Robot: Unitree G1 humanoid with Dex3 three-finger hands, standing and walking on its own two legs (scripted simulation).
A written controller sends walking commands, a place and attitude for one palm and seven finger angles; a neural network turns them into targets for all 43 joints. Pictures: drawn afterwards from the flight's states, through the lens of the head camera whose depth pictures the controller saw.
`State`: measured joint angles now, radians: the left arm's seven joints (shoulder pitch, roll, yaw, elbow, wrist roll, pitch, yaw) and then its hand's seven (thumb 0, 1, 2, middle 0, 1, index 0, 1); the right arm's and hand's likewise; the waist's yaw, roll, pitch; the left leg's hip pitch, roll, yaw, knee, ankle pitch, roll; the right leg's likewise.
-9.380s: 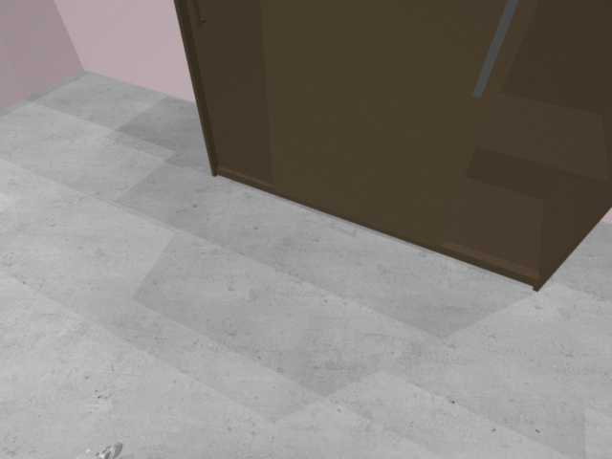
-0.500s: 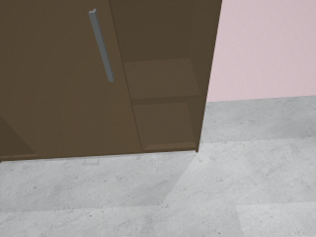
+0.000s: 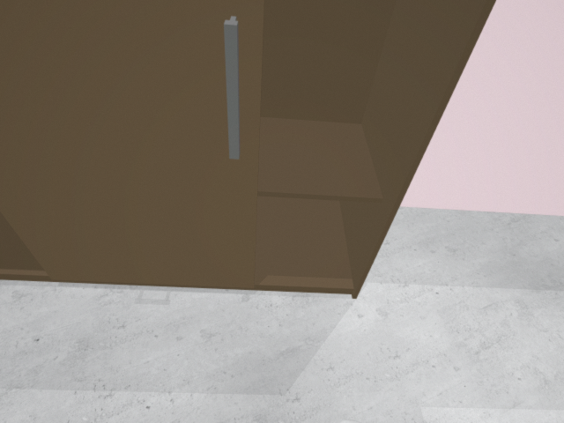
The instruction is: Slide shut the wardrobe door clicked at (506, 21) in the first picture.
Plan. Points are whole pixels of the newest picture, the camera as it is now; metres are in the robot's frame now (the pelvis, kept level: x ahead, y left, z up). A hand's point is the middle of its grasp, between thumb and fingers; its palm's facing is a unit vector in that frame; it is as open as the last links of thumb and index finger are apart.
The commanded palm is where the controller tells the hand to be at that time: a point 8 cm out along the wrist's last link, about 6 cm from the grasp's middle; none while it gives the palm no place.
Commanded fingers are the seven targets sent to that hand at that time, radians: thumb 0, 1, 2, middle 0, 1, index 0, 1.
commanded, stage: take the last steps up to it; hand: left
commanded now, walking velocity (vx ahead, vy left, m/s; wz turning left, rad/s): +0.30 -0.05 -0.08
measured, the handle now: (234, 94) +0.72 +0.17 +0.11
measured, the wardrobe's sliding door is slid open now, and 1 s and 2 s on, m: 0.41 0.41 0.41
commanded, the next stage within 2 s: come to a stop and stand still in 0.40 s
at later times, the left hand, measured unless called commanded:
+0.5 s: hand (225, 345) +0.29 +0.12 -0.18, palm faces +0.01 -0.98 -0.19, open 7.2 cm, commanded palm none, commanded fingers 0.00 0.90 0.90 -0.20 -0.30 -0.20 -0.30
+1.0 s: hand (211, 361) +0.26 +0.14 -0.18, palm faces -0.01 -0.96 -0.27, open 7.3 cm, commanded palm none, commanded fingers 0.00 0.90 0.90 -0.20 -0.30 -0.20 -0.30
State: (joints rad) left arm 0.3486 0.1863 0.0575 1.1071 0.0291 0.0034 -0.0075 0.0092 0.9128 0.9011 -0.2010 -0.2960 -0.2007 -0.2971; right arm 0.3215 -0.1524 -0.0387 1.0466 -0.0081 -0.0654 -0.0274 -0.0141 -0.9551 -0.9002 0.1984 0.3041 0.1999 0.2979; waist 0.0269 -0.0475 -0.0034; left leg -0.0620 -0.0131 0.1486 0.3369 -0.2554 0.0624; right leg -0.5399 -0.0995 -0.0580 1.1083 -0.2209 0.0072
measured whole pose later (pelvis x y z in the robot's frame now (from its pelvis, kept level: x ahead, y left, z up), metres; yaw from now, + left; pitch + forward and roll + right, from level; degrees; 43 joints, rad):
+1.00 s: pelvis +0.23 -0.06 -0.02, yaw -5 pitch +0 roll +2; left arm 0.23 0.18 0.04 1.01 0.01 0.04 0.03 0.00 0.91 0.90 -0.20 -0.30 -0.20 -0.30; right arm 0.07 -0.15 -0.04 0.97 -0.02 0.03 -0.03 0.01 -0.91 -0.90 0.20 0.30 0.20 0.30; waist 0.04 0.02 0.10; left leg -0.38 0.07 0.09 0.52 -0.14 -0.03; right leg -0.28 -0.03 -0.04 0.68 -0.40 0.01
